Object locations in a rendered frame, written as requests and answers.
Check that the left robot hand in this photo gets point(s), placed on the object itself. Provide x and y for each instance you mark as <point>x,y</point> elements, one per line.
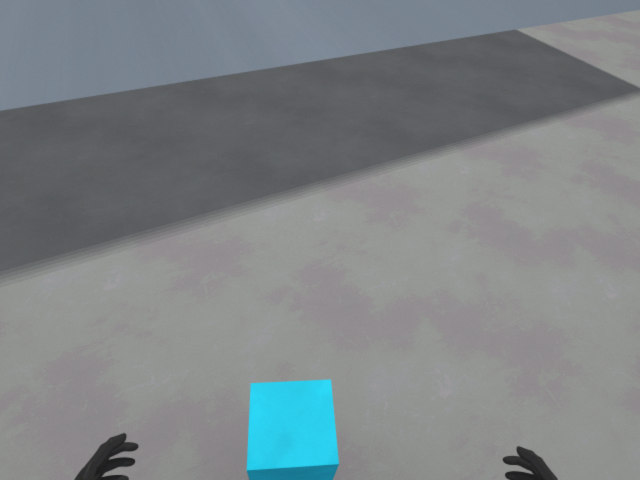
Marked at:
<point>100,463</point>

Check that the right robot hand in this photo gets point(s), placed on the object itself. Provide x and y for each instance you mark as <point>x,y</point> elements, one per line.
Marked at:
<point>530,461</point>

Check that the carton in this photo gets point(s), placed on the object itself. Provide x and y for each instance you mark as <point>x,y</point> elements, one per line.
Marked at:
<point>292,433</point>

